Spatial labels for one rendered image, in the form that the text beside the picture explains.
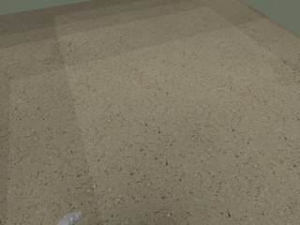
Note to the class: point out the left robot hand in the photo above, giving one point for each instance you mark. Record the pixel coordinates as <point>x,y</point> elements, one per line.
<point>69,218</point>

